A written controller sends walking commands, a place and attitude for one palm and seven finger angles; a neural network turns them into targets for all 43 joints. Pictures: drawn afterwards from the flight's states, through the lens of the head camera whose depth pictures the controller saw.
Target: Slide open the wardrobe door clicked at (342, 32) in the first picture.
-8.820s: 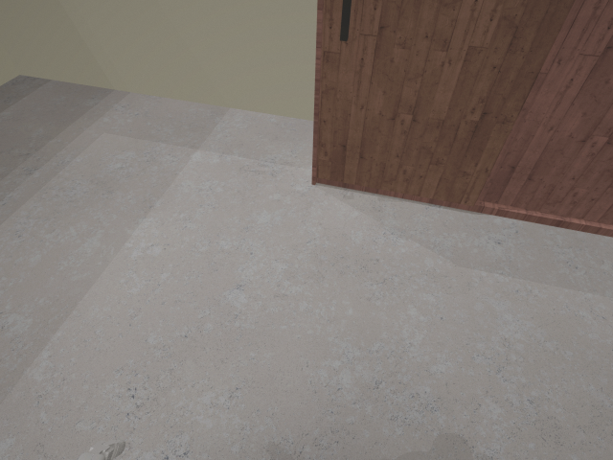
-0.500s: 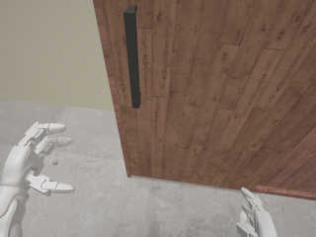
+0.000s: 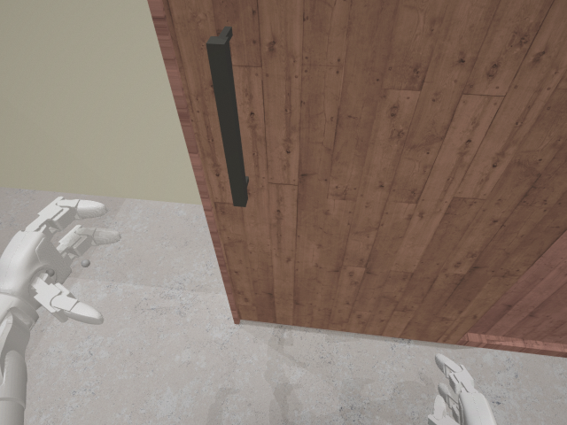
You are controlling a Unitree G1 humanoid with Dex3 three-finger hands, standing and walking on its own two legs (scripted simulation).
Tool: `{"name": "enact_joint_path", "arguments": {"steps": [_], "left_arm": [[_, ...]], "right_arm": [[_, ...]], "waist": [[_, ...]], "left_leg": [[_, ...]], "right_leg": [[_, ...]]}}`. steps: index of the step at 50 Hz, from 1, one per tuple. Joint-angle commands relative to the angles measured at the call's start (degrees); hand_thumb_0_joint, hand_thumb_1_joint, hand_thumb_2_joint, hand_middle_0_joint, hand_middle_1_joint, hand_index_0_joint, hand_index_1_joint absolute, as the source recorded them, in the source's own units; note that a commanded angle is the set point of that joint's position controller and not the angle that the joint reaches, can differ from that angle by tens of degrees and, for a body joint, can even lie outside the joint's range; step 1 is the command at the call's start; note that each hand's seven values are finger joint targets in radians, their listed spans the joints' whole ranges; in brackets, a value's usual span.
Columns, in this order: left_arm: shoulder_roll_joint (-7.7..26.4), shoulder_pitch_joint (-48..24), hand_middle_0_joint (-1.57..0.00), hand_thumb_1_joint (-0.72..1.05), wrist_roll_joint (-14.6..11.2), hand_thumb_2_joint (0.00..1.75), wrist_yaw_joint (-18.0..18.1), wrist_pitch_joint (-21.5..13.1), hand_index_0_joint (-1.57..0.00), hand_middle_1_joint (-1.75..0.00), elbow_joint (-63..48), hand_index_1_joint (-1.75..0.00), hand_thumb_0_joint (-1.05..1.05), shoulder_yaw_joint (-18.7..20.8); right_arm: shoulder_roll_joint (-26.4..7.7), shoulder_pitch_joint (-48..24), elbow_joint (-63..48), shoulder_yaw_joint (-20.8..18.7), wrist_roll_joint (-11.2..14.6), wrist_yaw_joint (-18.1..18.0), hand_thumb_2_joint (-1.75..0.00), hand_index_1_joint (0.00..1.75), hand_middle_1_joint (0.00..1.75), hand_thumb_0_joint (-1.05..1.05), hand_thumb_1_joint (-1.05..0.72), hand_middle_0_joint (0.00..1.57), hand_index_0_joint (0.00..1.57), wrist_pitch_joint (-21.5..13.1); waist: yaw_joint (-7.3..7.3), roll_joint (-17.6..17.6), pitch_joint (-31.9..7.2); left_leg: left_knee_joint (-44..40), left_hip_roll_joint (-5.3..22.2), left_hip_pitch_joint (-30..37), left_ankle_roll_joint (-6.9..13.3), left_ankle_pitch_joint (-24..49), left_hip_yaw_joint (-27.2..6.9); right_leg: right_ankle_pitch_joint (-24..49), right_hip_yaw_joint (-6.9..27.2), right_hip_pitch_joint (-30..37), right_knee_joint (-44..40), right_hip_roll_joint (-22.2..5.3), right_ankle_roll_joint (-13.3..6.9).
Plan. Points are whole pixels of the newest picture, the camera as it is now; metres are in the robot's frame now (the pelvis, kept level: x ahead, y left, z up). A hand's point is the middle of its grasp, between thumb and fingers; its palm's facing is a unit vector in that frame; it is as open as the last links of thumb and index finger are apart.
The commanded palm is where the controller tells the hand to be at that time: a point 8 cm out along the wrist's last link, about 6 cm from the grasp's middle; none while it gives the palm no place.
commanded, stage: raise the hand with hooked fingers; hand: left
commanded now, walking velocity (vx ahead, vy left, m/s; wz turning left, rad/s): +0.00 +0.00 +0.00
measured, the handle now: (234, 129) +0.54 +0.13 +0.14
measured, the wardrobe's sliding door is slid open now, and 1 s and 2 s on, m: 0.00 0.00 0.00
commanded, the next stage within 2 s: move the hooked fingers beside the handle in 0.36 s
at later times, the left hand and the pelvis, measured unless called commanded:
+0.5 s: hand (82, 268) +0.27 +0.28 +0.12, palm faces +0.03 -1.00 -0.03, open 14.0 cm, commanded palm +0.24 +0.32 +0.12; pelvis +0.00 +0.00 +0.00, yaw +0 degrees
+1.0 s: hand (127, 229) +0.33 +0.25 +0.11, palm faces -0.02 -1.00 -0.01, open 14.0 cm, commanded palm +0.31 +0.30 +0.11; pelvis -0.01 +0.00 +0.00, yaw -1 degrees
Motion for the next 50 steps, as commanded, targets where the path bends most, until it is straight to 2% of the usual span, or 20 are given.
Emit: {"name": "enact_joint_path", "arguments": {"steps": [1, 3, 4, 6, 11, 12, 15, 19, 23, 24, 26, 29, 32, 37, 38, 39, 41, 44, 46, 50], "left_arm": [[14.78, -10.19, -0.3, -0.5, -1.88, 0.3, -0.12, -3.82, -0.3, -1.2, -13.21, -1.2, 0.0, 6.44], [15.07, -10.66, -0.3, -0.5, -1.55, 0.3, 1.28, -5.29, -0.3, -1.2, -16.41, -1.2, 0.0, 7.13], [16.08, -10.86, -0.3, -0.5, -1.39, 0.3, 2.01, -5.72, -0.3, -1.2, -17.14, -1.2, 0.0, 7.81], [14.87, -11.0, -0.3, -0.5, -1.2, 0.3, 2.83, -6.37, -0.3, -1.2, -16.54, -1.2, 0.0, 7.35], [13.55, -12.38, -0.3, -0.5, -0.34, 0.3, 2.53, -5.24, -0.3, -1.2, -13.66, -1.2, 0.0, 5.29], [12.9, -12.43, -0.3, -0.5, -0.28, 0.3, 2.24, -5.02, -0.3, -1.2, -13.88, -1.2, 0.0, 4.57], [13.33, -13.08, -0.3, -0.5, -0.39, 0.3, 1.54, -5.0, -0.3, -1.2, -15.81, -1.2, 0.0, 4.33], [13.48, -11.33, -0.3, -0.5, -0.79, 0.3, 1.51, -4.94, -0.3, -1.2, -13.39, -1.2, 0.0, 5.33], [12.88, -12.03, -0.3, -0.5, -0.88, 0.3, 1.39, -4.7, -0.3, -1.2, -11.47, -1.2, 0.0, 5.1], [12.0, -14.17, -0.3, -0.5, -0.86, 0.3, 1.27, -4.92, -0.3, -1.2, -12.14, -1.2, 0.0, 3.71], [11.41, -18.14, -0.3, -0.5, -0.49, 0.3, 1.34, -4.96, -0.3, -1.2, -11.93, -1.2, 0.0, 2.1], [11.53, -23.41, -0.3, -0.5, 0.5, 0.3, 1.89, -5.58, -0.3, -1.2, -10.31, -1.2, 0.0, 0.68], [13.2, -24.52, -0.3, -0.5, 1.35, 0.3, 2.53, -6.49, -0.3, -1.2, -9.36, -1.2, 0.0, 1.76], [13.97, -26.56, -0.3, -0.5, 2.05, 0.3, 3.6, -6.72, -0.3, -1.2, -3.9, -1.2, 0.0, 2.27], [14.14, -26.88, -0.3, -0.5, 2.37, 0.3, 3.75, -6.54, -0.3, -1.2, -2.5, -1.2, 0.0, 2.21], [14.36, -27.55, -0.3, -0.5, 2.31, 0.3, 3.84, -6.43, -0.3, -1.2, -1.22, -1.2, 0.0, 2.3], [14.92, -28.36, -0.3, -0.5, 2.63, 0.3, 3.92, -6.19, -0.3, -1.2, 0.52, -1.2, 0.0, 2.48], [15.61, -30.42, -0.3, -0.5, 3.07, 0.3, 4.17, -6.86, -0.3, -1.2, 1.45, -1.2, 0.0, 2.48], [14.51, -32.64, -0.3, -0.5, 3.21, 0.3, 4.16, -7.54, -0.3, -1.2, 1.5, -1.2, 0.0, 1.14], [16.49, -37.46, -0.3, -0.5, 3.74, 0.3, 4.25, -8.69, -0.3, -1.2, 5.34, -1.2, 0.0, 1.67]], "right_arm": [[-7.33, -4.41, -9.59, -3.68, 0.15, -0.06, -0.9, 0.3, 0.3, 0.0, -0.9, 0.2, 0.2, -3.19], [-7.08, -4.45, -9.9, -3.82, 0.02, -0.02, -0.9, 0.3, 0.3, 0.0, -0.9, 0.2, 0.2, -3.39], [-7.08, -4.51, -9.78, -3.69, -0.27, 0.03, -0.9, 0.3, 0.3, 0.0, -0.9, 0.2, 0.2, -3.47], [-6.89, -4.21, -9.48, -3.72, -0.17, -0.09, -0.9, 0.3, 0.3, 0.0, -0.9, 0.2, 0.2, -3.25], [-7.09, -4.28, -8.82, -3.64, 0.12, -0.75, -0.9, 0.3, 0.3, 0.0, -0.9, 0.2, 0.2, -2.82], [-7.02, -4.36, -8.88, -3.63, 0.24, -0.85, -0.9, 0.3, 0.3, 0.0, -0.9, 0.2, 0.2, -2.88], [-7.13, -4.38, -8.98, -3.64, 0.17, -0.93, -0.9, 0.3, 0.3, 0.0, -0.9, 0.2, 0.2, -3.21], [-7.22, -4.36, -8.63, -3.5, 0.0, -0.9, -0.9, 0.3, 0.3, 0.0, -0.9, 0.2, 0.2, -3.24], [-7.14, -4.68, -8.67, -3.44, 0.19, -0.86, -0.9, 0.3, 0.3, 0.0, -0.9, 0.2, 0.2, -3.03], [-7.17, -4.7, -8.54, -3.37, 0.09, -0.89, -0.9, 0.3, 0.3, 0.0, -0.9, 0.2, 0.2, -3.03], [-7.01, -4.68, -8.22, -3.27, 0.23, -1.08, -0.9, 0.3, 0.3, 0.0, -0.9, 0.2, 0.2, -2.89], [-7.22, -4.16, -7.48, -3.23, 0.09, -1.63, -0.9, 0.3, 0.3, 0.0, -0.9, 0.2, 0.2, -2.7], [-7.28, -3.8, -7.25, -3.38, 0.12, -1.8, -0.9, 0.3, 0.3, 0.0, -0.9, 0.2, 0.2, -2.62], [-7.31, -3.3, -6.98, -3.36, 0.08, -1.67, -0.9, 0.3, 0.3, 0.0, -0.9, 0.2, 0.2, -2.05], [-7.33, -3.27, -6.9, -3.35, 0.15, -1.66, -0.9, 0.3, 0.3, 0.0, -0.9, 0.2, 0.2, -1.84], [-7.5, -2.9, -6.92, -3.27, 0.02, -1.54, -0.9, 0.3, 0.3, 0.0, -0.9, 0.2, 0.2, -1.67], [-7.51, -2.7, -7.13, -3.44, 0.21, -1.26, -0.9, 0.3, 0.3, 0.0, -0.9, 0.2, 0.2, -1.33], [-7.74, -1.74, -7.46, -3.56, -0.09, -0.88, -0.9, 0.3, 0.3, 0.0, -0.9, 0.2, 0.2, -0.91], [-7.68, -1.11, -7.55, -3.73, 0.05, -0.67, -0.9, 0.3, 0.3, 0.0, -0.9, 0.2, 0.2, -0.63], [-8.23, 0.47, -6.61, -4.0, 0.09, -0.67, -0.9, 0.3, 0.3, 0.0, -0.9, 0.2, 0.2, 0.16]], "waist": [[0.94, 1.05, -13.46], [1.1, 2.99, -14.32], [1.13, 1.75, -13.14], [0.5, 2.21, -12.17], [-0.22, 3.15, -8.88], [-0.13, 4.7, -8.84], [-0.1, 3.22, -11.49], [0.16, 0.52, -10.01], [0.02, 0.64, -8.55], [-0.37, -0.12, -8.92], [-1.04, 2.94, -8.74], [-2.01, 1.14, -7.88], [-1.6, 2.62, -11.23], [-1.6, 0.89, -11.46], [-1.49, 1.94, -10.64], [-1.4, 0.11, -10.58], [-1.41, 1.71, -9.96], [-1.52, 0.25, -12.01], [-2.18, 0.28, -13.13], [-3.14, -0.4, -12.61]], "left_leg": [[-5.94, -3.2, 5.36, 2.05, 15.82, -1.28], [-6.4, -3.05, 6.49, 1.88, 16.21, -1.44], [-6.33, -2.9, 5.97, 2.03, 16.27, -1.4], [-7.05, -2.86, 5.99, 1.99, 14.62, -1.34], [-7.9, -2.87, 5.25, 2.0, 11.28, -1.12], [-8.18, -2.88, 5.54, 1.86, 11.07, -1.29], [-7.88, -2.9, 6.97, 2.11, 13.06, -1.4], [-8.07, -2.75, 6.0, 2.0, 12.52, -1.7], [-8.63, -2.89, 5.41, 1.86, 11.24, -1.75], [-8.37, -2.8, 5.73, 1.96, 11.5, -1.62], [-8.59, -2.92, 6.23, 1.81, 9.55, -1.55], [-8.46, -2.71, 5.85, 1.95, 8.11, -1.87], [-8.41, -2.91, 6.78, 1.83, 9.1, -1.93], [-8.5, -2.91, 5.25, 1.84, 8.46, -1.81], [-8.65, -2.91, 4.59, 1.7, 7.9, -1.71], [-8.45, -2.83, 3.96, 1.81, 8.43, -1.73], [-8.58, -2.92, 3.31, 1.72, 7.6, -1.45], [-7.91, -2.89, 2.99, 1.94, 9.22, -1.33], [-7.72, -2.97, 3.35, 1.95, 9.44, -1.15], [-7.14, -2.88, 1.91, 2.06, 7.77, -1.1]], "right_leg": [[17.78, 1.93, 6.15, -4.49, 2.71, -2.26], [17.28, 1.63, 6.26, -4.29, 2.79, -2.39], [17.25, 1.83, 6.29, -4.48, 3.02, -2.45], [15.82, 1.72, 5.72, -5.02, 2.96, -2.35], [12.71, 1.94, 4.19, -6.26, 2.8, -2.21], [12.29, 1.84, 4.12, -6.25, 2.77, -2.29], [14.63, 1.93, 5.61, -6.06, 2.84, -2.23], [13.88, 1.54, 5.23, -6.19, 3.09, -2.3], [12.79, 1.34, 4.22, -6.38, 2.88, -2.23], [13.14, 1.59, 4.44, -6.42, 3.0, -2.2], [11.15, 1.84, 3.07, -6.78, 2.85, -2.16], [9.06, 2.05, 1.9, -7.19, 2.95, -2.19], [9.98, 2.03, 3.17, -6.66, 2.65, -2.33], [9.65, 2.19, 3.16, -6.64, 2.4, -2.25], [9.03, 2.14, 2.71, -6.65, 2.29, -2.3], [9.62, 2.24, 3.28, -6.5, 2.38, -2.39], [9.05, 2.41, 2.57, -6.59, 2.17, -2.33], [11.02, 2.7, 3.43, -5.94, 2.28, -2.45], [11.85, 2.76, 2.95, -5.72, 2.3, -2.22], [10.06, 3.24, 1.81, -5.74, 2.4, -2.23]]}}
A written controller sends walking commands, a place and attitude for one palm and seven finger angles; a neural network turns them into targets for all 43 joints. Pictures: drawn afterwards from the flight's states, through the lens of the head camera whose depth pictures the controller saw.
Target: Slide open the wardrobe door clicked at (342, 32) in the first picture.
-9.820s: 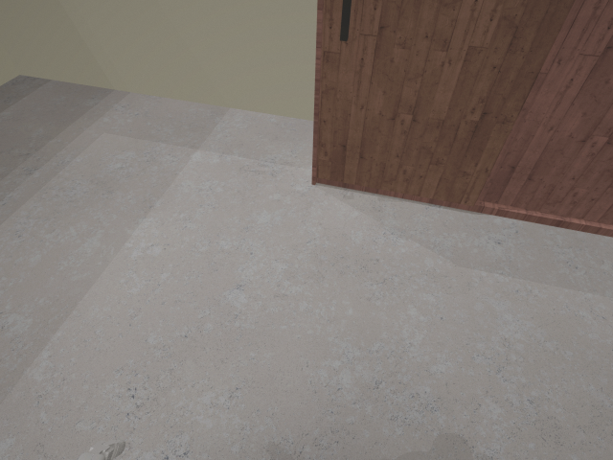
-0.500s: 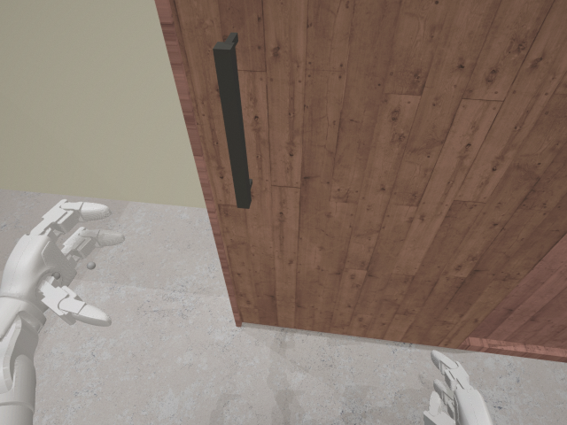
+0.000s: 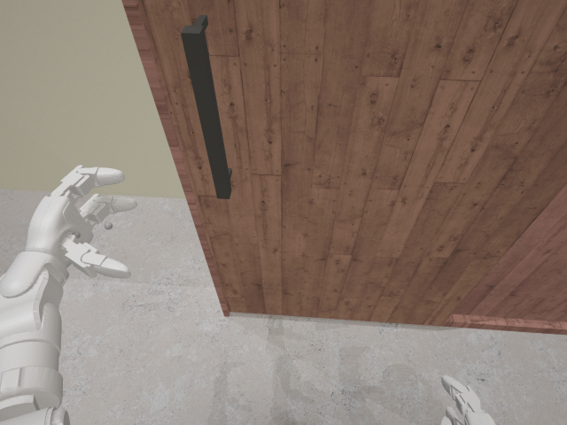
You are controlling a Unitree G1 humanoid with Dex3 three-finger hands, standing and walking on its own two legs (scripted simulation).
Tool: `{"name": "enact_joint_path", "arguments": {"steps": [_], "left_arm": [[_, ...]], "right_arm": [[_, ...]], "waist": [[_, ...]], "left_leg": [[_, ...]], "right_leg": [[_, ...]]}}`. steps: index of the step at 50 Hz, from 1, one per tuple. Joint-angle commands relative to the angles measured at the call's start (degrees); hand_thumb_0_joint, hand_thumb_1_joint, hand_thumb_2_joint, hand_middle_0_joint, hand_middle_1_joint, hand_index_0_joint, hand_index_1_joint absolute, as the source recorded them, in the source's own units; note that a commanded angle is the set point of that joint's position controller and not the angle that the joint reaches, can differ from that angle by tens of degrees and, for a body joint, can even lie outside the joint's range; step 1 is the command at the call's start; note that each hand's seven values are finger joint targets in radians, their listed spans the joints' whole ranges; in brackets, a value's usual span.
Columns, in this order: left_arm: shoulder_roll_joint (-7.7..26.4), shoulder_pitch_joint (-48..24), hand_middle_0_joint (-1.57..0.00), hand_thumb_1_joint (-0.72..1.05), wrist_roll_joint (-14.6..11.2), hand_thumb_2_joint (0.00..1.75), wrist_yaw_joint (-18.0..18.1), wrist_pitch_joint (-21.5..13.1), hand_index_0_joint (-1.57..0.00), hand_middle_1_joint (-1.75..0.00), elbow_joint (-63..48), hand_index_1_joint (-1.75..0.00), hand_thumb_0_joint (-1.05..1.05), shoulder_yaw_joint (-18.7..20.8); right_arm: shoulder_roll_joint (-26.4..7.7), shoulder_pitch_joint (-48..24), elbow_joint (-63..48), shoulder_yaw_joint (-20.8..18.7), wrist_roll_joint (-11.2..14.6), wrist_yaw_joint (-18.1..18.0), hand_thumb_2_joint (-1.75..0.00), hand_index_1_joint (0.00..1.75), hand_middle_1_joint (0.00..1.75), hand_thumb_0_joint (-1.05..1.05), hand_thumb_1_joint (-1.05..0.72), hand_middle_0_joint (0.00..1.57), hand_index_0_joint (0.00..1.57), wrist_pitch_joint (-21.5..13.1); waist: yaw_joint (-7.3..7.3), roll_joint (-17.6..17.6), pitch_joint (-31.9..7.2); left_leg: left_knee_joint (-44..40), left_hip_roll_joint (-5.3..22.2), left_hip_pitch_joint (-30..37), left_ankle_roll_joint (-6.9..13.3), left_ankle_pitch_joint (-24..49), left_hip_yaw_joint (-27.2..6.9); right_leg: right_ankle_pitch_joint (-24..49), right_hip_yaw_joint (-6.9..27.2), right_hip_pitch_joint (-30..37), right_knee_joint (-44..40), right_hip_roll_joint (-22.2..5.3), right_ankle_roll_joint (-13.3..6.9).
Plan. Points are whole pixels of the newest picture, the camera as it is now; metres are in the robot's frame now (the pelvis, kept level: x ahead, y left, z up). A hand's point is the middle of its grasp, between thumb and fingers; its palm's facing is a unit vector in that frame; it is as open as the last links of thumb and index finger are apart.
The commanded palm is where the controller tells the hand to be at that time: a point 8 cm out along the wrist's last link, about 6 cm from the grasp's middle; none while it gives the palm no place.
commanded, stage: move the hooked fingers beside the handle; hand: left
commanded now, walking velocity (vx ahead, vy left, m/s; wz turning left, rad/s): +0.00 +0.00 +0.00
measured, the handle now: (214, 120) +0.55 +0.14 +0.14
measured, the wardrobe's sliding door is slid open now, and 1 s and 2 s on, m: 0.00 0.00 0.00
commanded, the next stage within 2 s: none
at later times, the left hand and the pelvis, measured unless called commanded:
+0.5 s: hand (139, 187) +0.42 +0.24 +0.11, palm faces -0.03 -1.00 +0.00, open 14.0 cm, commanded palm +0.40 +0.29 +0.11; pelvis +0.01 +0.00 -0.01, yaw -1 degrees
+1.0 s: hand (164, 165) +0.47 +0.21 +0.11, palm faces -0.03 -1.00 -0.01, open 14.0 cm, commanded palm +0.46 +0.26 +0.10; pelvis +0.01 +0.01 -0.01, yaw -1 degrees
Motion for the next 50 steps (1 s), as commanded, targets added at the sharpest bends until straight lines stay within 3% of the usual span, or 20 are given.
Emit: {"name": "enact_joint_path", "arguments": {"steps": [1, 7, 10, 14, 17, 18, 19, 20, 23, 27, 32, 33, 34, 35, 38, 42, 44, 45, 48, 50], "left_arm": [[15.95, -24.19, -0.3, -0.5, -1.05, 0.3, -0.28, -4.83, -0.3, -1.2, -9.47, -1.2, 0.0, 2.87], [16.57, -28.45, -0.3, -0.5, 0.13, 0.3, 0.33, -5.52, -0.3, -1.2, -5.61, -1.2, 0.0, 2.18], [18.11, -31.33, -0.3, -0.5, 0.64, 0.3, 0.64, -5.61, -0.3, -1.2, -1.06, -1.2, 0.0, 2.85], [20.58, -32.36, -0.3, -0.5, 1.3, 0.3, 1.15, -6.62, -0.3, -1.2, 0.07, -1.2, 0.0, 4.77], [20.18, -33.2, -0.3, -0.5, 1.76, 0.3, 1.35, -7.3, -0.3, -1.2, -0.02, -1.2, 0.0, 4.38], [20.09, -32.88, -0.3, -0.5, 1.82, 0.3, 1.46, -7.3, -0.3, -1.2, 0.64, -1.2, 0.0, 4.56], [20.25, -33.52, -0.3, -0.5, 1.75, 0.3, 1.43, -7.32, -0.3, -1.2, 1.76, -1.2, 0.0, 4.29], [18.39, -35.15, -0.3, -0.5, 1.87, 0.3, 1.32, -7.23, -0.3, -1.2, 2.68, -1.2, 0.0, 2.53], [18.99, -37.44, -0.3, -0.5, 2.0, 0.3, 1.48, -7.26, -0.3, -1.2, 4.36, -1.2, 0.0, 3.01], [16.73, -39.06, -0.3, -0.5, 2.39, 0.3, 1.94, -8.18, -0.3, -1.2, 0.9, -1.2, 0.0, 1.0], [15.6, -39.53, -0.3, -0.5, 2.4, 0.3, 3.66, -7.95, -0.3, -1.2, 3.29, -1.2, 0.0, 1.17], [16.09, -40.6, -0.3, -0.5, 2.77, 0.3, 4.13, -7.67, -0.3, -1.2, 5.17, -1.2, 0.0, 1.27], [17.67, -41.06, -0.3, -0.5, 3.18, 0.3, 4.61, -7.77, -0.3, -1.2, 5.99, -1.2, 0.0, 2.4], [16.28, -43.45, -0.3, -0.5, 3.76, 0.3, 4.94, -7.71, -0.3, -1.2, 6.34, -1.2, 0.0, 0.65], [16.46, -44.63, -0.3, -0.5, 5.25, 0.3, 6.31, -8.54, -0.3, -1.2, 5.76, -1.2, 0.0, 0.47], [17.66, -48.08, -0.3, -0.5, 5.08, 0.3, 6.81, -9.87, -0.3, -1.2, 8.08, -1.2, 0.0, 1.4], [18.23, -49.81, -0.3, -0.5, 5.23, 0.3, 6.62, -10.54, -0.3, -1.2, 9.12, -1.2, 0.0, 1.44], [17.81, -50.13, -0.3, -0.5, 5.56, 0.3, 6.53, -10.47, -0.3, -1.2, 10.88, -1.2, 0.0, 0.89], [18.12, -54.57, -0.3, -0.5, 6.91, 0.3, 6.68, -10.05, -0.3, -1.2, 16.39, -1.2, 0.0, -0.42], [18.06, -56.01, -0.3, -0.5, 7.48, 0.3, 6.65, -10.22, -0.3, -1.2, 17.91, -1.2, 0.0, -0.78]], "right_arm": [[-7.9, -1.76, -7.2, -3.47, 0.33, -0.6, -0.9, 0.3, 0.3, 0.0, -0.9, 0.2, 0.2, -2.29], [-8.07, 0.12, -6.27, -3.8, 0.3, -0.31, -0.9, 0.3, 0.3, 0.0, -0.9, 0.2, 0.2, -1.18], [-8.57, 1.28, -5.79, -3.79, 0.21, -0.21, -0.9, 0.3, 0.3, 0.0, -0.9, 0.2, 0.2, -0.38], [-8.7, 2.35, -6.2, -3.99, -0.17, 0.27, -0.9, 0.3, 0.3, 0.0, -0.9, 0.2, 0.2, 0.6], [-8.4, 2.86, -6.39, -4.13, -0.15, 0.8, -0.9, 0.3, 0.3, 0.0, -0.9, 0.2, 0.2, 1.34], [-8.37, 3.07, -6.6, -4.18, -0.18, 0.96, -0.9, 0.3, 0.3, 0.0, -0.9, 0.2, 0.2, 1.61], [-8.61, 3.42, -6.54, -4.14, -0.18, 0.94, -0.9, 0.3, 0.3, 0.0, -0.9, 0.2, 0.2, 1.92], [-8.47, 3.53, -6.32, -4.19, -0.03, 1.0, -0.9, 0.3, 0.3, 0.0, -0.9, 0.2, 0.2, 2.2], [-8.79, 4.33, -5.84, -4.47, -0.08, 1.08, -0.9, 0.3, 0.3, 0.0, -0.9, 0.2, 0.2, 2.84], [-8.44, 5.25, -5.96, -4.82, -0.3, 1.49, -0.9, 0.3, 0.3, 0.0, -0.9, 0.2, 0.2, 3.45], [-8.45, 6.02, -5.32, -4.98, -0.47, 1.82, -0.9, 0.3, 0.3, 0.0, -0.9, 0.2, 0.2, 4.55], [-8.5, 6.1, -4.95, -4.87, -0.37, 1.84, -0.9, 0.3, 0.3, 0.0, -0.9, 0.2, 0.2, 4.85], [-8.63, 6.24, -4.94, -4.76, -0.43, 1.79, -0.9, 0.3, 0.3, 0.0, -0.9, 0.2, 0.2, 5.12], [-8.37, 6.34, -4.78, -4.57, -0.47, 2.0, -0.9, 0.3, 0.3, 0.0, -0.9, 0.2, 0.2, 5.36], [-8.15, 6.73, -4.9, -4.85, -0.74, 2.32, -0.9, 0.3, 0.3, 0.0, -0.9, 0.2, 0.2, 5.88], [-8.29, 7.25, -4.51, -4.71, -0.84, 2.37, -0.9, 0.3, 0.3, 0.0, -0.9, 0.2, 0.2, 6.56], [-8.46, 7.72, -4.2, -4.72, -0.85, 2.23, -0.9, 0.3, 0.3, 0.0, -0.9, 0.2, 0.2, 6.76], [-8.34, 7.74, -3.99, -4.46, -0.85, 2.33, -0.9, 0.3, 0.3, 0.0, -0.9, 0.2, 0.2, 6.9], [-8.69, 8.58, -2.81, -4.32, -0.85, 2.27, -0.9, 0.3, 0.3, 0.0, -0.9, 0.2, 0.2, 7.48], [-8.83, 9.11, -2.75, -4.4, -0.99, 2.28, -0.9, 0.3, 0.3, 0.0, -0.9, 0.2, 0.2, 7.58]], "waist": [[-1.19, 1.2, -13.72], [-1.81, 2.46, -15.64], [-2.25, -0.91, -15.34], [-1.22, 0.77, -19.33], [-1.3, 3.47, -20.63], [-1.21, 3.31, -20.39], [-1.8, 0.3, -19.73], [-2.56, 0.72, -19.03], [-2.78, 1.67, -18.82], [-2.62, 4.33, -23.88], [-3.01, 2.0, -23.38], [-3.47, 0.64, -21.14], [-3.09, 1.24, -20.44], [-4.04, 1.52, -20.25], [-3.51, 4.88, -21.95], [-4.42, 1.59, -23.76], [-4.76, 1.23, -24.45], [-4.75, 3.45, -23.57], [-6.82, 0.97, -19.45], [-7.15, 1.8, -20.38]], "left_leg": [[-5.56, -2.92, 3.94, 2.37, 5.69, -1.69], [-4.54, -2.86, 3.67, 2.43, 7.04, -1.62], [-4.24, -2.74, 1.59, 2.57, 6.66, -1.81], [-3.07, -2.85, 1.91, 2.6, 9.99, -1.48], [-2.6, -2.87, 2.46, 2.4, 12.24, -1.21], [-2.57, -2.82, 2.18, 2.39, 12.3, -1.24], [-2.27, -2.58, 1.34, 2.61, 12.32, -1.39], [-2.39, -2.59, 1.19, 2.6, 11.21, -1.18], [-2.14, -2.54, 1.02, 2.46, 10.73, -1.32], [-1.24, -2.33, 4.79, 2.28, 17.04, -1.83], [-0.95, -1.98, 4.39, 2.17, 18.33, -2.1], [-1.19, -1.93, 2.83, 2.15, 16.75, -2.18], [-1.09, -2.02, 1.88, 2.24, 16.4, -2.07], [-1.19, -2.11, 1.93, 2.36, 15.4, -1.93], [-0.76, -2.01, 3.07, 2.06, 16.73, -2.2], [-0.14, -2.12, 1.76, 2.32, 14.86, -1.93], [0.41, -2.05, 1.72, 2.48, 15.18, -2.01], [0.3, -2.15, 1.26, 2.32, 14.48, -1.93], [0.24, -2.13, -2.41, 2.59, 9.2, -2.08], [0.68, -2.24, -2.54, 2.7, 8.58, -2.01]], "right_leg": [[8.81, 2.46, 3.9, -5.69, 2.33, -1.75], [10.64, 2.53, 3.04, -4.78, 2.4, -1.8], [10.51, 2.61, 2.91, -4.36, 2.47, -1.69], [14.18, 2.84, 4.57, -2.71, 2.56, -2.0], [17.09, 2.86, 4.59, -2.09, 2.61, -2.01], [17.02, 2.76, 4.24, -1.97, 2.71, -2.04], [17.22, 2.66, 4.23, -1.85, 2.89, -2.0], [16.35, 2.58, 2.89, -2.14, 2.91, -1.74], [15.71, 2.5, 1.68, -2.05, 2.86, -1.84], [19.6, 2.13, 1.96, -0.73, 3.13, -2.12], [19.86, 1.68, 1.02, -0.58, 3.34, -1.91], [18.99, 1.5, 0.5, -0.77, 3.26, -1.86], [18.47, 1.56, 0.38, -0.51, 3.3, -2.04], [18.03, 1.69, -0.36, -0.72, 3.3, -1.85], [17.71, 1.77, -1.16, -0.08, 3.14, -2.08], [18.22, 2.08, 0.19, 0.04, 3.43, -1.88], [18.29, 2.1, 0.07, 0.42, 3.57, -2.01], [17.48, 2.15, -0.98, 0.34, 3.53, -2.01], [13.52, 2.22, -4.03, -0.32, 3.4, -1.7], [12.72, 2.36, -4.84, -0.16, 3.5, -1.71]]}}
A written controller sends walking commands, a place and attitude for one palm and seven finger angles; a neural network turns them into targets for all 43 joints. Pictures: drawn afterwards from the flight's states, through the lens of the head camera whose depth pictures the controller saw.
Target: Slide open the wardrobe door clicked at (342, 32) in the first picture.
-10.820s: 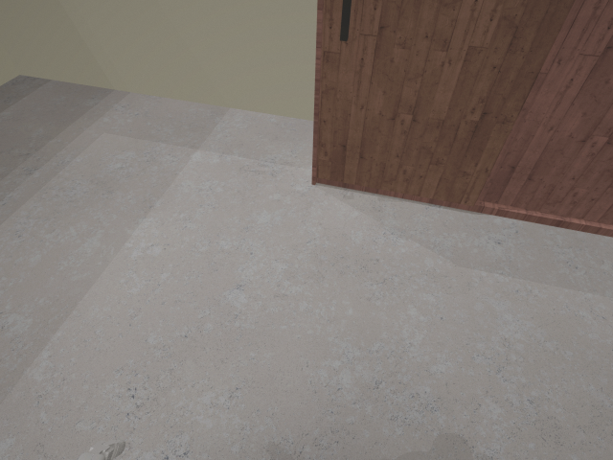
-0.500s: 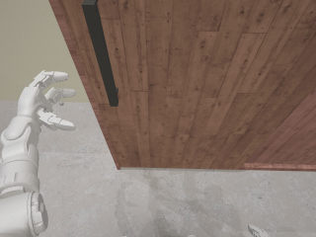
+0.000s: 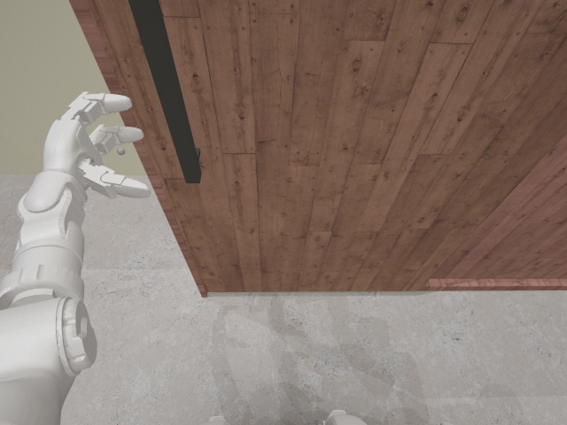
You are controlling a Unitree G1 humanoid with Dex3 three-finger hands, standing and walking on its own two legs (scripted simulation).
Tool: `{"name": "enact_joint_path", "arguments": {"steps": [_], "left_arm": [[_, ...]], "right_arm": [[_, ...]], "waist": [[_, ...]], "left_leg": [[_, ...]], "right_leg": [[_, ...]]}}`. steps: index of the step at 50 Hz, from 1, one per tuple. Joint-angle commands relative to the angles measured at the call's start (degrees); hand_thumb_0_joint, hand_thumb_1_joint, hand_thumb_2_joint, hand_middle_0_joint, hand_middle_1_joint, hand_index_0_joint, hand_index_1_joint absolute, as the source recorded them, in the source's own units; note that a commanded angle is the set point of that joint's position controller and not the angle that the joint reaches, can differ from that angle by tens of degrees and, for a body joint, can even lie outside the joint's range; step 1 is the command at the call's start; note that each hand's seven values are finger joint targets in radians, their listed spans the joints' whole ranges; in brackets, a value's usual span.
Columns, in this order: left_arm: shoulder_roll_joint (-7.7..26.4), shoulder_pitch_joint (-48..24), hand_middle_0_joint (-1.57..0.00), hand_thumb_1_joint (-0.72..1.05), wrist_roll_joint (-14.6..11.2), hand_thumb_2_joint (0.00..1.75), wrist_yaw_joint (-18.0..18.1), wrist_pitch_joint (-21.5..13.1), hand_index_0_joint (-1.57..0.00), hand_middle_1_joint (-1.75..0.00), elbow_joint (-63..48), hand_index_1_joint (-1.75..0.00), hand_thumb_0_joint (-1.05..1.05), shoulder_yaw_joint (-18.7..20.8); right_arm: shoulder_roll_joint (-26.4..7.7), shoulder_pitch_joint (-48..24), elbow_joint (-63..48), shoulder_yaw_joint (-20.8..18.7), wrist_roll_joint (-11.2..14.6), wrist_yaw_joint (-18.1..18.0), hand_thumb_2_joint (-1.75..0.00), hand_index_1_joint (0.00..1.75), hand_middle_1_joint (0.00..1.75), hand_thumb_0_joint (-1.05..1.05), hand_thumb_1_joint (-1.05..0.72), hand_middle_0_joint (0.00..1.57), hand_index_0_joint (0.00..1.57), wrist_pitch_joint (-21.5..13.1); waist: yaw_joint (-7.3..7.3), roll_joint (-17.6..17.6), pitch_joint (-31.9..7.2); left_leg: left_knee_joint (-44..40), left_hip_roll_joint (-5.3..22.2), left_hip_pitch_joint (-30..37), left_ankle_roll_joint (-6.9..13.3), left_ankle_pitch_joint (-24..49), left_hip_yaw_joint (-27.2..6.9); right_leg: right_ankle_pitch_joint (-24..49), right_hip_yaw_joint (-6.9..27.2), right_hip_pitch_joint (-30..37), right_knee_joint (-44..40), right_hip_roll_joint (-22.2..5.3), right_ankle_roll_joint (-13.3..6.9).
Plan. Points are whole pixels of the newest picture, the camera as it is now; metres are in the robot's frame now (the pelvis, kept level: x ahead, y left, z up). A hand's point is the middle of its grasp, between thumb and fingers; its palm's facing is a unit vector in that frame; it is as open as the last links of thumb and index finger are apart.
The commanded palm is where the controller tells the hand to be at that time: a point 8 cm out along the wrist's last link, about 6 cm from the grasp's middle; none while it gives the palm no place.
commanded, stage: move the hooked fingers beside the handle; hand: left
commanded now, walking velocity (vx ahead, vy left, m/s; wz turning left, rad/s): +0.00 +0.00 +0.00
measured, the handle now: (176, 96) +0.54 +0.14 +0.15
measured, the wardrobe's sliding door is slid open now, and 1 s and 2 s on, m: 0.00 0.00 0.00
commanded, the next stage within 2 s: feel for the door with the fingertips in 1.92 s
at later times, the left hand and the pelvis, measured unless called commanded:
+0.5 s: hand (117, 146) +0.47 +0.22 +0.12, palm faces -0.02 -1.00 -0.01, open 14.0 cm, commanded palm +0.45 +0.27 +0.11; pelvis +0.00 +0.00 +0.00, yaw -1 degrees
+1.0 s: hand (126, 146) +0.48 +0.21 +0.11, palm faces -0.03 -1.00 +0.00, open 14.0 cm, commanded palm +0.46 +0.26 +0.11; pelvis +0.01 +0.00 +0.00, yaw -1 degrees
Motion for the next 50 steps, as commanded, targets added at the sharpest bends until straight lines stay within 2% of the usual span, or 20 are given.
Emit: {"name": "enact_joint_path", "arguments": {"steps": [1, 4, 7, 11, 14, 16, 20, 23, 24, 27, 30, 32, 36, 39, 40, 41, 43, 45, 47, 50], "left_arm": [[15.65, -30.41, -0.3, -0.5, 0.08, 0.3, -0.15, -3.64, -0.3, -1.2, -7.76, -1.2, 0.0, 1.09], [16.91, -32.21, -0.3, -0.5, 0.1, 0.3, -0.01, -4.55, -0.3, -1.2, -6.98, -1.2, 0.0, 2.31], [19.91, -30.11, -0.3, -0.5, 0.18, 0.3, -0.04, -5.02, -0.3, -1.2, -6.55, -1.2, 0.0, 5.08], [22.85, -28.49, -0.3, -0.5, 1.53, 0.3, 0.13, -4.81, -0.3, -1.2, -5.09, -1.2, 0.0, 6.53], [25.68, -27.58, -0.3, -0.5, 1.52, 0.3, -0.01, -5.65, -0.3, -1.2, -8.97, -1.2, 0.0, 8.71], [24.21, -26.46, -0.3, -0.5, 0.75, 0.3, -0.58, -6.32, -0.3, -1.2, -11.57, -1.2, 0.0, 8.11], [19.82, -24.65, -0.3, -0.5, -1.33, 0.3, -2.19, -5.95, -0.3, -1.2, -11.98, -1.2, 0.0, 5.55], [16.0, -24.71, -0.3, -0.5, -1.41, 0.3, -2.93, -3.77, -0.3, -1.2, -8.44, -1.2, 0.0, 2.43], [15.15, -25.55, -0.3, -0.5, -1.51, 0.3, -3.03, -3.59, -0.3, -1.2, -8.18, -1.2, 0.0, 1.81], [16.78, -26.85, -0.3, -0.5, -0.85, 0.3, -2.23, -3.26, -0.3, -1.2, -7.04, -1.2, 0.0, 2.4], [16.42, -30.38, -0.3, -0.5, -1.03, 0.3, -1.19, -5.72, -0.3, -1.2, -13.91, -1.2, 0.0, 2.24], [16.81, -30.64, -0.3, -0.5, -1.3, 0.3, -0.46, -6.65, -0.3, -1.2, -14.64, -1.2, 0.0, 2.96], [18.51, -30.06, -0.3, -0.5, -0.46, 0.3, 0.45, -5.36, -0.3, -1.2, -9.87, -1.2, 0.0, 4.22], [19.97, -28.1, -0.3, -0.5, 1.26, 0.3, 0.6, -3.76, -0.3, -1.2, -7.17, -1.2, 0.0, 4.7], [19.51, -27.95, -0.3, -0.5, 1.63, 0.3, 0.49, -3.78, -0.3, -1.2, -8.14, -1.2, 0.0, 3.98], [19.8, -26.37, -0.3, -0.5, 1.43, 0.3, 0.45, -4.11, -0.3, -1.2, -10.01, -1.2, 0.0, 4.87], [16.56, -24.37, -0.3, -0.5, 0.29, 0.3, -0.19, -4.75, -0.3, -1.2, -13.48, -1.2, 0.0, 3.04], [13.52, -23.88, -0.3, -0.5, -1.61, 0.3, -0.91, -4.85, -0.3, -1.2, -15.07, -1.2, 0.0, 1.77], [12.65, -23.79, -0.3, -0.5, -2.48, 0.3, -1.23, -3.84, -0.3, -1.2, -12.34, -1.2, 0.0, 1.52], [14.92, -25.78, -0.3, -0.5, -1.62, 0.3, -0.72, -2.92, -0.3, -1.2, -9.76, -1.2, 0.0, 2.64]], "right_arm": [[-9.7, 6.0, -3.52, -3.65, 0.06, -0.89, -0.9, 0.3, 0.3, 0.0, -0.9, 0.2, 0.2, -1.25], [-9.9, 7.25, -3.39, -3.8, -0.26, -0.91, -0.9, 0.3, 0.3, 0.0, -0.9, 0.2, 0.2, -1.1], [-10.02, 8.03, -3.67, -3.86, -0.48, -0.61, -0.9, 0.3, 0.3, 0.0, -0.9, 0.2, 0.2, -0.44], [-10.22, 8.68, -4.5, -3.87, -0.48, -0.34, -0.9, 0.3, 0.3, 0.0, -0.9, 0.2, 0.2, 0.75], [-10.27, 8.93, -5.67, -4.04, -0.56, -0.34, -0.9, 0.3, 0.3, 0.0, -0.9, 0.2, 0.2, 1.39], [-9.97, 8.49, -6.0, -4.24, -0.37, -0.23, -0.9, 0.3, 0.3, 0.0, -0.9, 0.2, 0.2, 1.64], [-10.05, 8.44, -5.64, -4.49, -0.07, -0.31, -0.9, 0.3, 0.3, 0.0, -0.9, 0.2, 0.2, 1.84], [-10.12, 8.59, -4.69, -4.48, 0.04, -0.41, -0.9, 0.3, 0.3, 0.0, -0.9, 0.2, 0.2, 2.0], [-9.94, 8.37, -4.79, -4.39, 0.08, -0.55, -0.9, 0.3, 0.3, 0.0, -0.9, 0.2, 0.2, 1.9], [-10.26, 8.61, -4.4, -4.26, -0.17, -0.57, -0.9, 0.3, 0.3, 0.0, -0.9, 0.2, 0.2, 1.91], [-9.76, 8.22, -4.86, -4.42, -0.43, -0.4, -0.9, 0.3, 0.3, 0.0, -0.9, 0.2, 0.2, 1.3], [-9.57, 7.95, -4.64, -4.32, -0.44, -0.31, -0.9, 0.3, 0.3, 0.0, -0.9, 0.2, 0.2, 1.14], [-9.71, 7.68, -4.32, -3.9, -0.43, -0.31, -0.9, 0.3, 0.3, 0.0, -0.9, 0.2, 0.2, 1.38], [-9.81, 7.85, -5.2, -3.69, -0.51, -0.25, -0.9, 0.3, 0.3, 0.0, -0.9, 0.2, 0.2, 1.73], [-9.58, 7.78, -5.32, -3.79, -0.46, -0.1, -0.9, 0.3, 0.3, 0.0, -0.9, 0.2, 0.2, 1.88], [-9.56, 7.86, -5.89, -4.02, -0.56, 0.08, -0.9, 0.3, 0.3, 0.0, -0.9, 0.2, 0.2, 1.94], [-9.28, 7.51, -6.66, -4.22, -0.5, 0.44, -0.9, 0.3, 0.3, 0.0, -0.9, 0.2, 0.2, 2.01], [-9.26, 7.54, -6.62, -4.44, -0.43, 0.62, -0.9, 0.3, 0.3, 0.0, -0.9, 0.2, 0.2, 1.99], [-9.56, 7.39, -6.07, -4.53, -0.23, 0.45, -0.9, 0.3, 0.3, 0.0, -0.9, 0.2, 0.2, 2.3], [-9.81, 7.5, -5.51, -4.3, -0.21, 0.01, -0.9, 0.3, 0.3, 0.0, -0.9, 0.2, 0.2, 2.49]], "waist": [[-2.59, 2.71, -18.15], [-2.68, 3.36, -21.73], [-1.34, 2.93, -25.8], [-1.12, 2.24, -23.94], [0.03, 4.63, -26.92], [0.19, 6.55, -28.27], [-0.8, 4.39, -25.44], [-2.17, 2.96, -19.74], [-2.45, 4.86, -18.42], [-2.64, 2.48, -17.87], [-2.08, 7.88, -24.99], [-1.83, 7.83, -26.69], [-2.13, 4.31, -23.69], [-1.54, 4.71, -22.24], [-1.64, 5.39, -23.45], [-0.5, 7.53, -25.79], [-0.2, 8.49, -28.65], [-0.68, 6.98, -28.86], [-1.5, 2.48, -24.8], [-2.04, 2.02, -20.7]], "left_leg": [[-4.99, -2.78, 8.1, 2.26, 10.42, -2.37], [-3.8, -2.86, 8.85, 2.34, 12.08, -2.58], [-3.44, -2.92, 7.85, 2.25, 13.9, -2.07], [-3.49, -2.91, 4.84, 2.54, 12.29, -1.44], [-3.09, -3.08, 6.38, 2.73, 15.18, -1.14], [-3.15, -2.94, 8.8, 2.46, 16.2, -1.12], [-3.53, -2.43, 9.89, 2.49, 16.68, -1.45], [-4.29, -2.26, 8.14, 2.54, 13.05, -1.69], [-4.09, -2.44, 8.48, 2.64, 13.07, -1.34], [-4.31, -2.34, 6.88, 2.53, 10.72, -2.22], [-3.1, -2.37, 12.59, 2.15, 15.91, -2.54], [-2.54, -2.12, 14.4, 1.78, 18.49, -3.0], [-2.7, -2.22, 10.12, 1.98, 16.76, -2.94], [-2.57, -2.63, 7.52, 2.33, 16.81, -2.37], [-2.53, -2.5, 8.69, 2.18, 18.11, -2.37], [-2.27, -2.45, 10.58, 1.93, 20.7, -2.34], [-1.68, -2.06, 14.08, 1.61, 24.89, -2.44], [-1.35, -1.59, 15.82, 1.57, 27.45, -2.71], [-2.12, -1.75, 11.98, 1.86, 22.33, -2.39], [-3.04, -2.32, 7.84, 2.28, 16.5, -1.91]], "right_leg": [[13.65, 1.79, 5.69, -4.58, 3.09, -2.08], [14.5, 1.76, 5.63, -3.55, 3.37, -2.26], [17.2, 2.24, 8.68, -2.86, 3.32, -2.04], [16.85, 2.52, 9.07, -2.93, 3.4, -1.81], [19.72, 2.74, 11.11, -2.22, 3.68, -2.21], [20.15, 2.59, 10.73, -2.39, 3.82, -2.26], [19.85, 1.97, 9.16, -3.15, 4.28, -2.18], [16.26, 1.34, 5.59, -4.18, 4.09, -2.06], [15.97, 1.42, 4.68, -4.28, 4.12, -2.22], [13.32, 1.37, 3.71, -4.26, 3.89, -2.17], [16.1, 1.48, 4.12, -2.71, 4.02, -2.38], [17.45, 1.28, 4.3, -2.21, 4.12, -2.38], [17.54, 1.15, 5.12, -2.06, 4.03, -2.12], [18.66, 1.35, 5.95, -1.75, 3.77, -2.37], [19.57, 1.34, 5.96, -1.6, 3.72, -2.2], [20.83, 1.39, 6.4, -1.21, 3.73, -2.36], [22.34, 1.28, 6.37, -1.04, 4.0, -2.43], [23.18, 0.99, 5.97, -1.35, 4.45, -2.19], [21.68, 0.83, 6.39, -2.16, 4.46, -2.07], [19.21, 1.02, 6.12, -2.7, 4.04, -2.07]]}}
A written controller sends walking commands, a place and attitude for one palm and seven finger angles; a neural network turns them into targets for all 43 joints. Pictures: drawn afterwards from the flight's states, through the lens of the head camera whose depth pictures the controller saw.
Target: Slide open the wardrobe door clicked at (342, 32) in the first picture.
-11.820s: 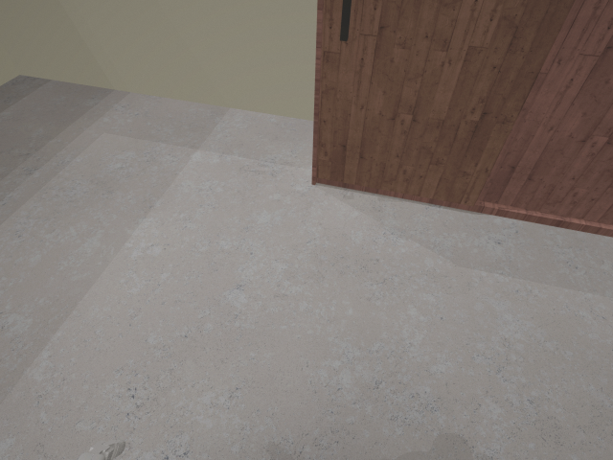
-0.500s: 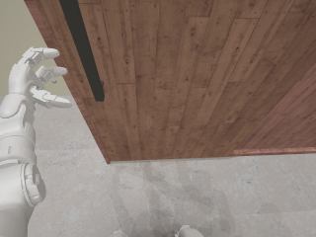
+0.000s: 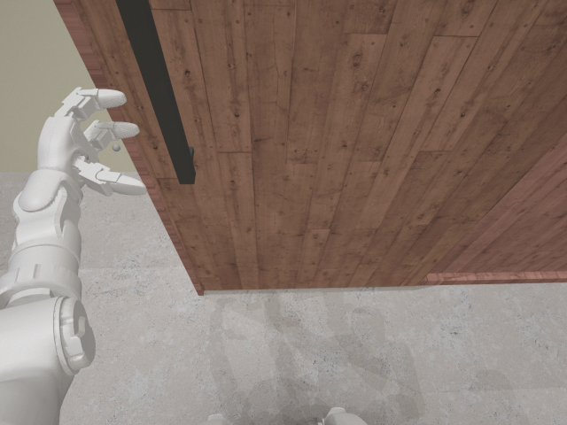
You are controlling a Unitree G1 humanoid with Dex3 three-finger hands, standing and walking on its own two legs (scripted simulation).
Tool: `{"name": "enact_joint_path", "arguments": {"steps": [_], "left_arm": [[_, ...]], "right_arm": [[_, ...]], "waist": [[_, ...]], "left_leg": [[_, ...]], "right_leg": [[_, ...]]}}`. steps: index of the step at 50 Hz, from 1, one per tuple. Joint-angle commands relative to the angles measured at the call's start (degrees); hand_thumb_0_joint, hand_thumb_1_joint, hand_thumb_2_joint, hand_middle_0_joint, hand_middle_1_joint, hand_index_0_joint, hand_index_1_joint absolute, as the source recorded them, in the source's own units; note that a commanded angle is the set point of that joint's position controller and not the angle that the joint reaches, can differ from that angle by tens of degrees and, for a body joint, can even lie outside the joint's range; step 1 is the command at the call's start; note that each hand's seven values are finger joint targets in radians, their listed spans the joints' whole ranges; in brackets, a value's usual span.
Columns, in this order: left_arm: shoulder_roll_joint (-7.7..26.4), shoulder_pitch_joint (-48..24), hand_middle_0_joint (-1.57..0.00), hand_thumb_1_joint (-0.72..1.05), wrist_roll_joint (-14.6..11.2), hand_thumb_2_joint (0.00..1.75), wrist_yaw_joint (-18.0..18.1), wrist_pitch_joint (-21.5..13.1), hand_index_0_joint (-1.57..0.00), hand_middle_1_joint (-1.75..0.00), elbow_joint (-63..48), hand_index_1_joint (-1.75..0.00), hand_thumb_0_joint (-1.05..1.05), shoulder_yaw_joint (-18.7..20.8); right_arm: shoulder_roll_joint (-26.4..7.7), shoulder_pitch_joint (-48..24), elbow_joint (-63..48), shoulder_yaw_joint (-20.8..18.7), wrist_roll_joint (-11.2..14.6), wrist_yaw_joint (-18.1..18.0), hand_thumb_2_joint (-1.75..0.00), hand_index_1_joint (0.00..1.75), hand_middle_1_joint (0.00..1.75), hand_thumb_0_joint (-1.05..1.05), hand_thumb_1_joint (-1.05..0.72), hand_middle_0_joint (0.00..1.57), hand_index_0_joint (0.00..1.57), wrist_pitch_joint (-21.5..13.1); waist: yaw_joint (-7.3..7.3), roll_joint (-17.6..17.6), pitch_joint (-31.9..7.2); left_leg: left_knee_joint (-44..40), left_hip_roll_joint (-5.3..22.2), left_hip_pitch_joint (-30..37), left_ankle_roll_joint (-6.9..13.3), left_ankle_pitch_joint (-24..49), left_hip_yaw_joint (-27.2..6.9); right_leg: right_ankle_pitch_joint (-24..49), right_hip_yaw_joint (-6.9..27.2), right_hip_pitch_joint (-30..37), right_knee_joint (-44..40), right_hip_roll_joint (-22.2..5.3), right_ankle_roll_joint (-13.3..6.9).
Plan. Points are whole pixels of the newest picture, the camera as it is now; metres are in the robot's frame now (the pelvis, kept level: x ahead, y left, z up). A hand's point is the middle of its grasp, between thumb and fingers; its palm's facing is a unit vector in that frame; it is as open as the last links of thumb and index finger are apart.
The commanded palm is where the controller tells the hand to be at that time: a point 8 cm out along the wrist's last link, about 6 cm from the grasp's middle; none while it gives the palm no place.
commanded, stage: move the hooked fingers beside the handle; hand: left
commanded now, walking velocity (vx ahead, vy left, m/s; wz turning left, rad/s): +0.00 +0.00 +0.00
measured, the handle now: (167, 93) +0.53 +0.15 +0.16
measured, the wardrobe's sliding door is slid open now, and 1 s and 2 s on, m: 0.00 0.00 0.00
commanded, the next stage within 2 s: feel for the door with the fingertips in 0.92 s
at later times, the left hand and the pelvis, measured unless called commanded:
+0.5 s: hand (113, 156) +0.46 +0.22 +0.11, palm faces -0.01 -1.00 +0.00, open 14.0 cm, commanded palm +0.44 +0.27 +0.11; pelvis -0.01 +0.00 +0.00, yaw +0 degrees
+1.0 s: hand (119, 146) +0.48 +0.22 +0.10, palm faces +0.00 -1.00 -0.01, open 13.9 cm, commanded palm +0.45 +0.27 +0.11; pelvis +0.00 +0.00 +0.00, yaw +0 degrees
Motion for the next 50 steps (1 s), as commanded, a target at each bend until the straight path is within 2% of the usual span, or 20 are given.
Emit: {"name": "enact_joint_path", "arguments": {"steps": [1, 3, 6, 8, 12, 16, 18, 20, 21, 24, 25, 27, 30, 32, 34, 38, 39, 42, 45, 50], "left_arm": [[15.32, -25.25, -0.3, -0.5, -0.2, 0.3, 0.29, -1.82, -0.3, -1.2, -7.22, -1.2, 0.0, 2.26], [16.98, -27.87, -0.3, -0.5, 1.3, 0.3, 1.11, -2.38, -0.3, -1.2, -8.83, -1.2, 0.0, 2.07], [19.92, -29.54, -0.3, -0.5, 1.4, 0.3, 1.6, -5.66, -0.3, -1.2, -15.36, -1.2, 0.0, 4.28], [20.07, -29.66, -0.3, -0.5, 0.34, 0.3, 1.24, -6.71, -0.3, -1.2, -16.71, -1.2, 0.0, 4.88], [20.33, -24.88, -0.3, -0.5, -0.24, 0.3, -0.53, -4.11, -0.3, -1.2, -8.91, -1.2, 0.0, 5.37], [17.92, -21.76, -0.3, -0.5, 1.02, 0.3, -1.66, -1.72, -0.3, -1.2, -6.83, -1.2, 0.0, 2.51], [16.59, -22.61, -0.3, -0.5, 0.52, 0.3, -1.72, -1.88, -0.3, -1.2, -6.6, -1.2, 0.0, 1.6], [17.65, -24.88, -0.3, -0.5, -0.9, 0.3, -1.92, -3.24, -0.3, -1.2, -8.35, -1.2, 0.0, 2.93], [15.69, -26.33, -0.3, -0.5, -1.48, 0.3, -2.05, -3.66, -0.3, -1.2, -8.68, -1.2, 0.0, 1.48], [15.59, -32.18, -0.3, -0.5, -1.37, 0.3, -1.57, -5.42, -0.3, -1.2, -12.1, -1.2, 0.0, 0.76], [18.28, -32.73, -0.3, -0.5, -0.79, 0.3, -1.06, -5.66, -0.3, -1.2, -12.16, -1.2, 0.0, 2.51], [18.93, -32.21, -0.3, -0.5, 0.09, 0.3, -0.25, -5.48, -0.3, -1.2, -10.25, -1.2, 0.0, 2.73], [19.02, -33.84, -0.3, -0.5, 1.67, 0.3, 0.62, -4.76, -0.3, -1.2, -9.32, -1.2, 0.0, 1.83], [17.89, -32.95, -0.3, -0.5, 2.05, 0.3, 1.05, -3.97, -0.3, -1.2, -7.7, -1.2, 0.0, 1.23], [20.42, -31.67, -0.3, -0.5, 1.95, 0.3, 1.31, -3.65, -0.3, -1.2, -6.12, -1.2, 0.0, 3.64], [20.22, -30.1, -0.3, -0.5, 1.76, 0.3, 0.59, -3.13, -0.3, -1.2, -5.27, -1.2, 0.0, 3.77], [22.49, -28.87, -0.3, -0.5, 1.67, 0.3, 0.56, -3.58, -0.3, -1.2, -5.52, -1.2, 0.0, 5.94], [18.5, -28.43, -0.3, -0.5, 1.42, 0.3, -0.17, -3.86, -0.3, -1.2, -8.38, -1.2, 0.0, 3.08], [19.68, -28.08, -0.3, -0.5, 0.51, 0.3, -0.23, -3.73, -0.3, -1.2, -7.58, -1.2, 0.0, 4.37], [18.17, -29.88, -0.3, -0.5, 0.62, 0.3, -0.01, -4.72, -0.3, -1.2, -13.19, -1.2, 0.0, 3.01]], "right_arm": [[-9.95, 5.7, -3.75, -3.74, 0.16, -1.26, -0.9, 0.3, 0.3, 0.0, -0.9, 0.2, 0.2, -1.24], [-9.84, 5.87, -3.73, -3.6, -0.02, -1.37, -0.9, 0.3, 0.3, 0.0, -0.9, 0.2, 0.2, -1.26], [-9.49, 5.88, -4.12, -3.85, -0.2, -1.33, -0.9, 0.3, 0.3, 0.0, -0.9, 0.2, 0.2, -1.69], [-9.45, 5.72, -3.99, -3.8, -0.17, -1.37, -0.9, 0.3, 0.3, 0.0, -0.9, 0.2, 0.2, -1.86], [-9.91, 5.69, -3.59, -3.65, 0.34, -1.59, -0.9, 0.3, 0.3, 0.0, -0.9, 0.2, 0.2, -1.48], [-9.86, 5.66, -4.52, -3.58, 0.4, -1.37, -0.9, 0.3, 0.3, 0.0, -0.9, 0.2, 0.2, -1.06], [-10.05, 5.84, -4.6, -3.63, 0.25, -1.24, -0.9, 0.3, 0.3, 0.0, -0.9, 0.2, 0.2, -1.05], [-10.41, 5.8, -4.59, -3.83, 0.21, -1.47, -0.9, 0.3, 0.3, 0.0, -0.9, 0.2, 0.2, -1.11], [-10.24, 5.6, -4.6, -3.76, 0.33, -1.54, -0.9, 0.3, 0.3, 0.0, -0.9, 0.2, 0.2, -1.22], [-10.07, 5.77, -3.88, -3.84, 0.16, -1.87, -0.9, 0.3, 0.3, 0.0, -0.9, 0.2, 0.2, -1.85], [-10.33, 6.21, -3.18, -3.9, 0.0, -1.89, -0.9, 0.3, 0.3, 0.0, -0.9, 0.2, 0.2, -1.88], [-10.21, 6.23, -2.71, -3.67, 0.1, -2.03, -0.9, 0.3, 0.3, 0.0, -0.9, 0.2, 0.2, -1.92], [-9.9, 6.22, -2.51, -3.34, 0.05, -1.92, -0.9, 0.3, 0.3, 0.0, -0.9, 0.2, 0.2, -2.16], [-9.88, 6.45, -2.52, -3.28, -0.15, -1.64, -0.9, 0.3, 0.3, 0.0, -0.9, 0.2, 0.2, -2.25], [-10.35, 7.05, -2.93, -3.29, -0.33, -1.6, -0.9, 0.3, 0.3, 0.0, -0.9, 0.2, 0.2, -2.21], [-10.38, 7.45, -3.53, -3.39, -0.36, -1.22, -0.9, 0.3, 0.3, 0.0, -0.9, 0.2, 0.2, -1.86], [-10.52, 7.87, -3.86, -3.41, -0.46, -1.32, -0.9, 0.3, 0.3, 0.0, -0.9, 0.2, 0.2, -1.72], [-10.1, 7.79, -4.23, -3.73, -0.5, -0.87, -0.9, 0.3, 0.3, 0.0, -0.9, 0.2, 0.2, -1.31], [-10.45, 7.89, -4.21, -3.67, -0.3, -1.01, -0.9, 0.3, 0.3, 0.0, -0.9, 0.2, 0.2, -0.79], [-10.14, 7.97, -3.78, -4.09, -0.45, -0.96, -0.9, 0.3, 0.3, 0.0, -0.9, 0.2, 0.2, -0.89]], "waist": [[-1.76, 0.33, -16.99], [-2.2, 1.95, -17.25], [-0.74, 7.46, -26.32], [-0.54, 7.07, -28.99], [-0.84, 2.33, -23.36], [-0.6, 4.57, -19.58], [-1.37, 2.79, -17.72], [-1.55, 1.56, -19.18], [-2.36, 1.21, -19.1], [-3.1, 4.8, -21.22], [-2.72, 4.26, -23.06], [-2.92, 3.48, -22.56], [-3.04, 8.25, -22.82], [-3.12, 8.06, -22.59], [-2.67, 4.76, -23.01], [-2.37, 3.8, -23.93], [-1.51, 3.66, -24.73], [-1.91, 4.92, -25.4], [-2.01, 2.79, -22.92], [-1.82, 7.54, -25.58]], "left_leg": [[-5.45, -3.12, 9.36, 2.23, 16.19, -2.24], [-5.43, -3.28, 8.69, 2.39, 15.27, -2.3], [-4.08, -3.41, 14.61, 2.09, 20.37, -2.47], [-3.92, -3.22, 15.88, 1.86, 22.35, -2.61], [-4.78, -3.45, 9.93, 2.4, 17.61, -1.78], [-5.4, -3.65, 9.3, 2.39, 17.53, -1.45], [-5.38, -3.31, 8.98, 2.36, 15.5, -1.65], [-5.19, -3.22, 9.36, 2.38, 14.96, -1.79], [-5.23, -3.22, 9.75, 2.37, 14.49, -1.84], [-4.36, -3.26, 11.93, 2.41, 14.88, -2.22], [-4.37, -3.14, 12.23, 2.31, 14.63, -2.77], [-4.46, -3.06, 11.66, 2.29, 14.48, -3.13], [-4.23, -3.2, 12.25, 2.03, 15.22, -3.3], [-4.23, -3.0, 12.51, 1.87, 15.28, -3.44], [-3.98, -2.96, 11.58, 2.07, 16.58, -3.64], [-3.84, -2.92, 10.32, 2.02, 17.59, -2.77], [-3.62, -3.02, 10.36, 2.12, 19.62, -2.8], [-3.56, -2.72, 12.13, 1.95, 20.61, -2.48], [-4.11, -2.78, 10.18, 2.11, 18.59, -2.5], [-3.61, -2.6, 15.04, 1.83, 21.92, -2.95]], "right_leg": [[18.77, 0.5, 9.14, -4.24, 3.26, -2.34], [18.08, 0.98, 8.88, -4.11, 3.02, -2.34], [21.44, 1.61, 11.32, -2.84, 3.24, -2.68], [23.33, 1.56, 13.08, -2.57, 3.39, -2.65], [22.33, 1.67, 14.1, -3.63, 3.26, -2.27], [21.45, 1.27, 11.48, -3.92, 2.98, -2.49], [18.88, 1.07, 9.45, -4.43, 3.16, -2.48], [18.52, 1.37, 10.12, -4.45, 3.34, -2.44], [18.05, 1.29, 9.62, -4.51, 3.39, -2.4], [17.13, 1.48, 8.01, -3.92, 3.41, -2.49], [16.4, 1.45, 8.39, -3.88, 3.38, -2.37], [15.8, 1.29, 7.81, -3.8, 3.3, -2.34], [15.65, 1.21, 6.36, -3.24, 3.18, -2.49], [14.98, 0.87, 5.23, -3.25, 3.2, -2.48], [16.15, 0.54, 6.45, -2.77, 3.52, -2.62], [18.55, 1.02, 8.3, -2.83, 3.42, -2.33], [20.34, 0.87, 9.58, -2.19, 3.59, -2.6], [20.7, 0.79, 8.5, -2.38, 3.63, -2.35], [19.75, 0.77, 8.89, -2.79, 3.82, -2.37], [20.16, 0.64, 7.32, -2.49, 3.9, -2.59]]}}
